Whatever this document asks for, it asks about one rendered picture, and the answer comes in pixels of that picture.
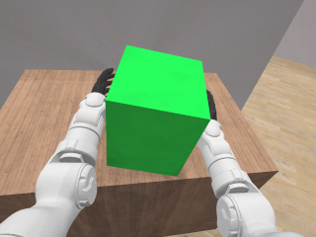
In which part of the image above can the robot right forearm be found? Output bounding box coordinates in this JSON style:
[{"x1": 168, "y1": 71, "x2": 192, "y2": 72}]
[{"x1": 197, "y1": 119, "x2": 277, "y2": 227}]

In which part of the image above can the robot right upper arm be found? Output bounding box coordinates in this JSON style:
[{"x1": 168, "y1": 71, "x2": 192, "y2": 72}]
[{"x1": 216, "y1": 192, "x2": 304, "y2": 237}]

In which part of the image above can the pedestal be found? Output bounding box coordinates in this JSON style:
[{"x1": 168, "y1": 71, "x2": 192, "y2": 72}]
[{"x1": 0, "y1": 69, "x2": 279, "y2": 237}]

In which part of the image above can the robot left forearm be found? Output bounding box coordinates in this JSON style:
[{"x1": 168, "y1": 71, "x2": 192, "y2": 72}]
[{"x1": 35, "y1": 92, "x2": 106, "y2": 201}]

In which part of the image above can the robot left upper arm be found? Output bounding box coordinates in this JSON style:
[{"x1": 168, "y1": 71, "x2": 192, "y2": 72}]
[{"x1": 0, "y1": 162, "x2": 97, "y2": 237}]

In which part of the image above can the carton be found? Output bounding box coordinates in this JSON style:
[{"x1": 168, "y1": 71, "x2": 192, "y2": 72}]
[{"x1": 105, "y1": 45, "x2": 211, "y2": 177}]

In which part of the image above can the left robot hand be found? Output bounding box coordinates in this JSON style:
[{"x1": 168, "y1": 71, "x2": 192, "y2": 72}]
[{"x1": 91, "y1": 68, "x2": 116, "y2": 97}]

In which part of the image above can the right robot hand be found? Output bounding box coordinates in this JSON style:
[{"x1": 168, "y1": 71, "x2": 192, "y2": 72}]
[{"x1": 206, "y1": 90, "x2": 217, "y2": 121}]

